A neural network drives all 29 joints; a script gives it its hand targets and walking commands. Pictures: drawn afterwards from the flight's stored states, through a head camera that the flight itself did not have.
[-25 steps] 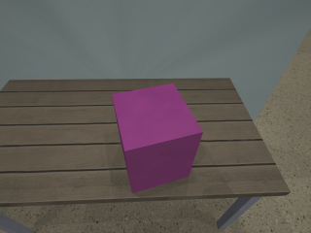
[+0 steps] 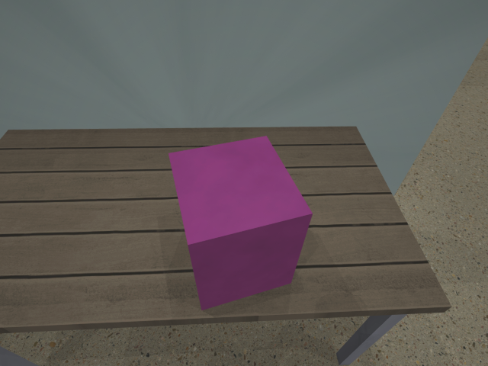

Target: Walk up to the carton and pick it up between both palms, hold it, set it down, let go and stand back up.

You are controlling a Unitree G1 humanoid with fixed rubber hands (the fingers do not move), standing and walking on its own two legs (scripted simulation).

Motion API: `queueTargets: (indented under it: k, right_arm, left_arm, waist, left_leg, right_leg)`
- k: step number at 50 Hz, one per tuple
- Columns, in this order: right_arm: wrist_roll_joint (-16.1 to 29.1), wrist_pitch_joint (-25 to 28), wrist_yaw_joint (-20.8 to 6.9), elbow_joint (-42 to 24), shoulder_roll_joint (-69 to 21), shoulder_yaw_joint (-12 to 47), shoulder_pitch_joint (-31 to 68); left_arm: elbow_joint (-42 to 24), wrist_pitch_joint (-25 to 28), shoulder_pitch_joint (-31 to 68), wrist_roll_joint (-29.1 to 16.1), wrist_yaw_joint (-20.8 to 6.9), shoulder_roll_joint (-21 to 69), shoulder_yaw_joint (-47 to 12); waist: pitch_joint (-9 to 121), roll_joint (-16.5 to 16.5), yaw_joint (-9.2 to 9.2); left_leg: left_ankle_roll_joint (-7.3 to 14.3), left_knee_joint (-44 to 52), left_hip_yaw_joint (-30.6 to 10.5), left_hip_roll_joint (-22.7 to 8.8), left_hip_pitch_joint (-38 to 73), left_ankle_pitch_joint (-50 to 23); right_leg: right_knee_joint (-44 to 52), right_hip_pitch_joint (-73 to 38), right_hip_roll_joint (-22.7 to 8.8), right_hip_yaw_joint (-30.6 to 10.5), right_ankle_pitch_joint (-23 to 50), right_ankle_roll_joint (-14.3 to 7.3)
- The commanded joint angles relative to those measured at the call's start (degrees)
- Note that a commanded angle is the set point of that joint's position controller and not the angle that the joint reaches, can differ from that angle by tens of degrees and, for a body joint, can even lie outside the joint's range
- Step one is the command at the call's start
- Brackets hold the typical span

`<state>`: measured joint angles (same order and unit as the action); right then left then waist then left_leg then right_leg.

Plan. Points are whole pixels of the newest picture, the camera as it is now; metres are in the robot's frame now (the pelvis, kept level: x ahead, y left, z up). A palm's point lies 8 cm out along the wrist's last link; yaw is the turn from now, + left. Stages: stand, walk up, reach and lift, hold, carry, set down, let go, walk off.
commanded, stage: stand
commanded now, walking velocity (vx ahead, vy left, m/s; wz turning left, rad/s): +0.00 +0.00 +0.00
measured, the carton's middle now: (234, 222) +0.41 +0.03 -0.02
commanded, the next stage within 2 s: none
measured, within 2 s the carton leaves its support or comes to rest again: neither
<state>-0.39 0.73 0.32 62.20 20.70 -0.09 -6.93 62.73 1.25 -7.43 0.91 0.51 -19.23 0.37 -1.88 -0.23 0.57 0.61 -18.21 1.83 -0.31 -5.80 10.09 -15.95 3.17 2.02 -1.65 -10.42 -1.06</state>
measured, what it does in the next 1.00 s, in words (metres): stands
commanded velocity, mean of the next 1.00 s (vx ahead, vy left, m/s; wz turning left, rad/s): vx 0.00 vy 0.00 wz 0.00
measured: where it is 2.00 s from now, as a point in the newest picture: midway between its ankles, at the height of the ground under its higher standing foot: outside the picture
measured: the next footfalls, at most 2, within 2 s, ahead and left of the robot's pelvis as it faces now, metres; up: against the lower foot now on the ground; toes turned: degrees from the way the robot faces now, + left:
none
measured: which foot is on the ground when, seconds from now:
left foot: down 0.00-1.00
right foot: down 0.00-1.00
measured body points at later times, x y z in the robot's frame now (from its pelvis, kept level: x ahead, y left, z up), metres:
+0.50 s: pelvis +0.00 +0.00 +0.00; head +0.01 +0.00 +0.45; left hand +0.08 +0.30 -0.13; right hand +0.08 -0.31 -0.13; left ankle +0.00 +0.11 -0.75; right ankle -0.02 -0.11 -0.75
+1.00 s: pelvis +0.00 -0.01 +0.00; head +0.01 -0.01 +0.45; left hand +0.08 +0.29 -0.13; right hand +0.07 -0.31 -0.13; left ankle +0.00 +0.11 -0.75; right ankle -0.02 -0.11 -0.75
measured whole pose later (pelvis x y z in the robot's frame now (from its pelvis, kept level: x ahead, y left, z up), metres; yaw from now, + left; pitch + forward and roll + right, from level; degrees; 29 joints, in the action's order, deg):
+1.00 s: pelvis +0.00 -0.01 +0.00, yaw +0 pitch -2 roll +0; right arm -0.4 0.6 0.2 62.7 20.4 0.0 -7.2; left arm 62.7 1.4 -7.8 0.6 0.5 -19.7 0.9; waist -3.0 -0.6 0.8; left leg -0.1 -17.2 1.9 -0.9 -5.1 9.8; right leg -15.5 2.9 2.4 -1.8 -10.2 -1.6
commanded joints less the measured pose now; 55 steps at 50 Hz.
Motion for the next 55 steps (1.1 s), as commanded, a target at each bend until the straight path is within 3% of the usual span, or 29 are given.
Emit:
queueTargets:
  k: [1,3,6,7,8,10,11,12,14,16,18,19,21,25,30,33,35,36,37,38,42,44,46,47,48,49,51,53,55]
  right_arm:
    - [0.1,0.7,0.5,-3.2,9.7,-1.7,2.5]
    - [0.3,1.0,0.5,-3.1,9.7,-1.6,2.0]
    - [-0.1,0.5,0.9,-2.6,12.4,-2.8,3.3]
    - [-0.2,0.9,0.8,-2.9,10.8,-2.2,2.1]
    - [0.0,0.9,0.8,-1.9,11.6,-2.2,0.7]
    - [-0.1,0.6,0.7,-1.8,12.2,-2.5,2.1]
    - [0.2,0.8,0.3,-2.3,11.1,-2.3,1.5]
    - [0.2,1.0,0.4,-2.6,10.1,-2.2,2.5]
    - [-0.2,1.0,0.2,-3.2,10.0,-2.2,2.9]
    - [0.0,0.9,0.5,-2.1,11.3,-2.6,1.6]
    - [0.2,0.8,0.5,-2.8,10.9,-2.4,2.4]
    - [0.0,0.7,0.5,-3.2,11.7,-2.0,2.8]
    - [-0.2,0.8,0.7,-2.5,11.3,-2.4,1.9]
    - [-0.3,1.0,0.6,-2.2,12.2,-2.6,2.5]
    - [0.1,1.0,0.8,-2.5,12.4,-2.5,2.6]
    - [-0.3,0.9,0.7,-2.6,10.7,-2.3,1.5]
    - [0.0,0.9,0.5,-2.5,10.2,-2.1,2.0]
    - [0.0,0.8,0.5,-2.8,11.5,-2.4,4.0]
    - [0.1,0.7,0.6,-2.8,10.3,-1.8,1.2]
    - [0.4,0.8,0.4,-2.9,10.7,-2.4,1.7]
    - [-0.3,0.7,0.4,-2.7,10.5,-2.4,2.2]
    - [0.0,0.9,0.6,-2.8,11.5,-1.9,1.8]
    - [0.3,0.9,0.4,-2.9,10.4,-2.0,0.8]
    - [0.0,0.8,0.4,-2.4,10.2,-1.7,1.5]
    - [0.0,0.9,0.7,-2.6,11.1,-1.8,1.5]
    - [-0.2,1.0,0.7,-2.6,12.3,-2.2,2.0]
    - [0.0,1.0,0.5,-2.8,9.7,-1.4,2.3]
    - [-0.1,1.0,0.6,-2.1,11.0,-1.8,1.2]
    - [0.2,1.0,0.5,-2.5,10.7,-1.7,1.0]
  left_arm:
    - [-3.4,1.3,1.7,-0.3,0.7,-13.5,2.4]
    - [-3.3,1.3,1.7,-0.4,0.4,-12.4,2.2]
    - [-3.1,1.1,1.2,-0.5,0.6,-11.6,2.2]
    - [-3.3,0.9,2.6,0.0,0.8,-13.3,2.6]
    - [-2.7,0.9,0.5,0.0,0.5,-13.0,2.8]
    - [-3.0,1.1,0.7,-0.4,0.4,-11.3,1.9]
    - [-3.0,1.2,-0.4,-0.5,0.2,-12.0,2.1]
    - [-3.2,1.3,0.9,-0.5,0.5,-12.2,2.3]
    - [-3.7,1.2,1.4,0.0,0.5,-11.5,2.5]
    - [-3.6,1.5,1.8,-0.1,0.7,-11.4,2.3]
    - [-3.3,0.8,1.7,0.0,0.5,-12.0,2.6]
    - [-3.8,0.9,1.8,-0.5,0.3,-11.2,2.2]
    - [-3.2,0.9,2.6,-0.1,0.3,-11.5,2.1]
    - [-2.4,1.0,0.8,0.0,0.7,-11.3,2.2]
    - [-3.1,0.6,1.3,0.4,0.5,-12.8,3.0]
    - [-2.4,1.3,1.6,-0.2,0.4,-12.7,2.7]
    - [-3.1,0.8,3.0,0.2,0.5,-13.0,3.0]
    - [-3.1,0.7,2.1,0.3,0.5,-11.9,2.5]
    - [-3.5,0.9,1.6,0.1,0.4,-13.4,3.0]
    - [-3.1,1.0,0.7,0.0,0.5,-12.6,3.0]
    - [-3.5,1.1,1.3,-0.2,0.5,-12.8,2.7]
    - [-3.2,1.3,0.5,-0.6,0.3,-11.4,2.3]
    - [-2.5,1.1,0.7,-0.4,0.7,-11.5,2.8]
    - [-3.1,1.2,1.2,-0.7,0.6,-12.2,2.8]
    - [-3.1,1.1,2.8,-0.3,0.7,-13.1,2.7]
    - [-3.7,0.8,0.8,-0.6,0.5,-10.8,2.7]
    - [-3.2,0.8,2.5,-0.1,0.7,-13.0,3.1]
    - [-2.5,0.8,0.8,-0.3,0.2,-13.1,3.1]
    - [-2.6,0.7,1.0,-0.2,0.1,-11.7,2.6]
  waist:
    - [3.6,-0.8,-0.84]
    - [3.7,1.7,-0.01]
    - [2.8,-2.5,-0.73]
    - [2.3,-0.9,0.53]
    - [0.5,1.5,-0.02]
    - [2.6,-1.4,-0.59]
    - [3.7,-0.9,-0.22]
    - [2.9,2.1,-0.16]
    - [5.2,0.0,-0.19]
    - [2.6,2.8,-0.14]
    - [3.3,0.0,0.54]
    - [3.2,-1.1,-0.62]
    - [1.6,1.9,0.41]
    - [2.4,-1.4,0.11]
    - [1.8,0.2,-0.13]
    - [3.0,-2.1,0.47]
    - [2.0,1.3,0.04]
    - [3.3,-2.9,-0.50]
    - [3.5,0.4,0.18]
    - [2.7,-0.9,-0.04]
    - [1.9,1.9,-0.07]
    - [1.8,-0.3,-0.18]
    - [2.1,1.2,0.84]
    - [2.3,2.7,-0.37]
    - [1.7,2.1,0.61]
    - [4.2,-2.5,-0.57]
    - [2.8,0.9,-0.01]
    - [2.2,-0.4,-0.48]
    - [1.6,0.5,0.30]
  left_leg:
    - [1.1,2.2,-5.8,-7.4,2.0,-8.4]
    - [1.2,1.7,-6.6,-7.9,2.7,-9.5]
    - [1.0,2.4,-5.9,-7.3,2.6,-8.3]
    - [0.7,2.3,-6.1,-7.5,2.3,-8.3]
    - [1.0,2.4,-6.3,-7.7,1.3,-7.1]
    - [1.1,2.7,-5.8,-7.8,1.8,-9.3]
    - [0.9,1.8,-5.7,-7.7,3.0,-8.7]
    - [1.2,1.7,-6.1,-7.9,3.1,-10.6]
    - [1.1,1.1,-5.4,-7.7,3.6,-11.7]
    - [1.3,1.9,-6.0,-8.1,3.3,-10.1]
    - [1.1,2.4,-6.0,-7.9,3.5,-9.6]
    - [0.6,1.7,-5.2,-7.9,2.7,-9.4]
    - [1.0,2.4,-6.0,-8.2,2.1,-7.7]
    - [1.2,3.1,-6.3,-8.0,2.5,-6.7]
    - [1.3,3.2,-6.2,-7.9,2.1,-6.3]
    - [1.2,3.1,-6.0,-8.1,3.0,-7.5]
    - [0.7,3.7,-6.2,-7.8,2.1,-6.9]
    - [0.5,3.0,-5.1,-7.4,2.3,-6.8]
    - [1.0,2.8,-6.1,-7.7,2.7,-7.5]
    - [0.9,2.8,-5.6,-8.0,1.6,-6.9]
    - [1.0,2.5,-5.6,-7.9,3.0,-9.2]
    - [1.2,2.4,-5.9,-8.2,2.6,-8.2]
    - [1.4,3.0,-6.5,-8.2,2.8,-8.8]
    - [0.8,3.3,-6.1,-7.9,2.5,-8.4]
    - [0.8,3.2,-6.1,-8.1,2.3,-9.3]
    - [1.0,1.8,-5.8,-8.2,2.8,-9.0]
    - [1.1,2.3,-5.6,-8.0,2.8,-7.6]
    - [0.8,3.2,-5.7,-8.0,1.5,-5.0]
    - [0.7,3.5,-6.0,-7.7,1.4,-5.4]
  right_leg:
    - [2.8,1.4,-9.1,-6.1,11.4,-0.3]
    - [2.4,1.9,-9.0,-5.7,11.7,-0.2]
    - [2.9,2.3,-8.8,-5.8,10.5,-0.1]
    - [2.1,2.9,-9.0,-5.4,10.0,-0.4]
    - [3.0,3.1,-8.9,-5.9,9.8,-0.4]
    - [2.3,1.5,-9.3,-5.9,10.8,0.0]
    - [2.5,1.6,-9.1,-6.0,12.3,-0.4]
    - [1.6,2.1,-8.9,-5.5,13.9,-0.7]
    - [1.3,0.4,-9.2,-4.9,14.8,-0.4]
    - [1.4,2.7,-8.9,-5.0,13.3,-0.2]
    - [2.2,2.4,-8.6,-5.4,10.5,-0.2]
    - [2.9,2.3,-8.7,-5.2,10.5,0.3]
    - [2.6,3.4,-9.0,-5.3,9.5,-0.3]
    - [2.2,2.7,-8.9,-5.5,9.7,-0.6]
    - [2.0,3.1,-8.7,-5.1,10.1,-0.6]
    - [2.3,2.1,-8.9,-5.9,9.1,-0.4]
    - [2.3,2.3,-8.5,-4.9,8.3,-0.3]
    - [3.2,1.8,-8.7,-5.7,9.6,0.0]
    - [2.2,1.4,-8.8,-5.6,9.3,-0.5]
    - [1.8,1.3,-8.9,-6.0,11.6,-0.5]
    - [1.9,2.8,-8.9,-5.1,12.5,-0.5]
    - [2.3,2.1,-9.5,-6.3,12.3,-0.7]
    - [2.6,1.7,-9.0,-5.8,13.2,-0.2]
    - [2.2,1.4,-8.9,-5.5,12.3,-0.4]
    - [1.8,2.0,-9.1,-6.1,11.4,-0.4]
    - [2.1,0.1,-9.8,-6.0,12.6,-0.8]
    - [2.8,1.7,-9.0,-5.6,11.4,-0.4]
    - [3.1,1.4,-9.2,-6.1,8.1,-0.8]
    - [2.7,2.0,-9.0,-5.6,7.8,-0.5]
